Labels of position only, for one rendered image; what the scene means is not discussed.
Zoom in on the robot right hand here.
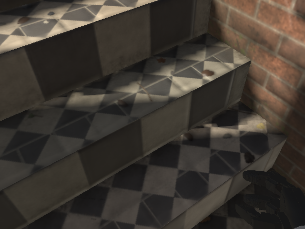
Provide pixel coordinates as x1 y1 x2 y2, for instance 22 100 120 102
235 170 305 229

